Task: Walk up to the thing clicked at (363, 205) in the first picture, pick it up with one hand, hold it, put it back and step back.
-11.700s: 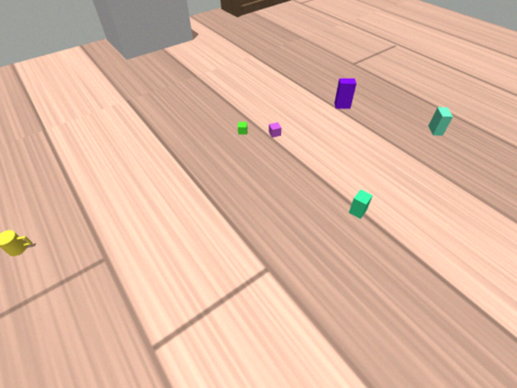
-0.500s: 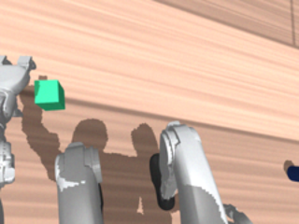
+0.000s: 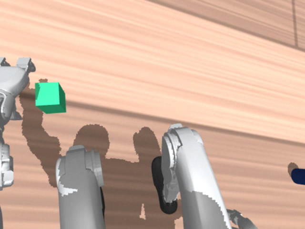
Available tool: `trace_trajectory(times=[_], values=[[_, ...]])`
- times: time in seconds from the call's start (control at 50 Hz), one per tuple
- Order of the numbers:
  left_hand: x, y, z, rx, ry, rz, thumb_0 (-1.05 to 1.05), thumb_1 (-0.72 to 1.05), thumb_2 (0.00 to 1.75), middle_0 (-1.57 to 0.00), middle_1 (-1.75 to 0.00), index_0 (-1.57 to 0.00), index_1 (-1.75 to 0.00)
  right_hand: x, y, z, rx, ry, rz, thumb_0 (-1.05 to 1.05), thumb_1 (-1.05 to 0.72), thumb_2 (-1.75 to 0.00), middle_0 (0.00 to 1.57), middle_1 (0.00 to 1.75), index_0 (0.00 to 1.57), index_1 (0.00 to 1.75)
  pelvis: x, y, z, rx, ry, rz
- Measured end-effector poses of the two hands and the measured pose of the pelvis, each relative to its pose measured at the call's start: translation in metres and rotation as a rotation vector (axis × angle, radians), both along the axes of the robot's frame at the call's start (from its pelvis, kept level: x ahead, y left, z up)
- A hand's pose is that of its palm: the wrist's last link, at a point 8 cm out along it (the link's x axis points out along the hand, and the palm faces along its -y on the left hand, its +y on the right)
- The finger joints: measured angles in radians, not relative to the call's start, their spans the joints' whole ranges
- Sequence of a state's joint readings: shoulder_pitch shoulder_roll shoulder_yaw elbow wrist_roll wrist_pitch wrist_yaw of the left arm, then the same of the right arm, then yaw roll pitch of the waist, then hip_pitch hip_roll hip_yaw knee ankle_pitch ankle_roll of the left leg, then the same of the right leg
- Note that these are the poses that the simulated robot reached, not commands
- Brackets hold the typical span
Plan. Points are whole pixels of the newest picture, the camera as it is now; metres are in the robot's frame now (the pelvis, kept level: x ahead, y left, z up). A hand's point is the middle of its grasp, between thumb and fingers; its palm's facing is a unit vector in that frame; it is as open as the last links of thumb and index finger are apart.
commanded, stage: rise first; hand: left
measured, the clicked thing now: (51, 98) +0.50 +0.22 -0.29
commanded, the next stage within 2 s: none
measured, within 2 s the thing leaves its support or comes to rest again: neither
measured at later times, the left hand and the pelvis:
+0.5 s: hand (13, 95) +0.47 +0.28 -0.16, palm faces -0.49 +0.00 -0.87, open 14.1 cm; pelvis +0.00 +0.00 +0.00, yaw +0 degrees
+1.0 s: hand (14, 92) +0.47 +0.28 -0.15, palm faces -0.48 +0.00 -0.88, open 14.1 cm; pelvis +0.00 +0.00 +0.01, yaw +0 degrees
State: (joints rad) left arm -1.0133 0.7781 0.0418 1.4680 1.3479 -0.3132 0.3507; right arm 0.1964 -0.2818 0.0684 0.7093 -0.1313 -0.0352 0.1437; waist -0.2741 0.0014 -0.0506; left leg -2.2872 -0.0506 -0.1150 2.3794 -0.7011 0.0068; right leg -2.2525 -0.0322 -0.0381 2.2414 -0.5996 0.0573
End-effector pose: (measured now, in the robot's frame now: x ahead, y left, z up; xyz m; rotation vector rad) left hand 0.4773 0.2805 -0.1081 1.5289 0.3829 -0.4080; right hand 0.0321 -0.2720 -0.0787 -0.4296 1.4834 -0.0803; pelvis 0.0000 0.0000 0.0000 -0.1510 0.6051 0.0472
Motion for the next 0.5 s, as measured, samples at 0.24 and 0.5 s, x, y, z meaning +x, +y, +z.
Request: trace_trajectory(times=[0.24,0.5], values=[[0.0050,-0.0023,0.0041,0.007,-0.026,-0.002,0.00,-0.53,1.02,-0.09,-0.96,-0.08,-0.97,-0.0052,0.0025,-0.0002,0.000,-0.001,-0.013,0.00,-0.90,-0.89,0.20,0.30,0.21,0.30,-0.0006,0.0010,-0.0008,-0.003,0.006,-0.002],[0.0019,0.0024,0.0013,0.003,0.003,0.013,0.00,-0.51,1.00,-0.10,-0.94,-0.09,-0.95,-0.0033,0.0039,0.0035,-0.001,-0.004,-0.009,0.00,-0.90,-0.89,0.20,0.30,0.21,0.30,-0.0002,0.0023,0.0019,-0.008,0.009,0.000]])
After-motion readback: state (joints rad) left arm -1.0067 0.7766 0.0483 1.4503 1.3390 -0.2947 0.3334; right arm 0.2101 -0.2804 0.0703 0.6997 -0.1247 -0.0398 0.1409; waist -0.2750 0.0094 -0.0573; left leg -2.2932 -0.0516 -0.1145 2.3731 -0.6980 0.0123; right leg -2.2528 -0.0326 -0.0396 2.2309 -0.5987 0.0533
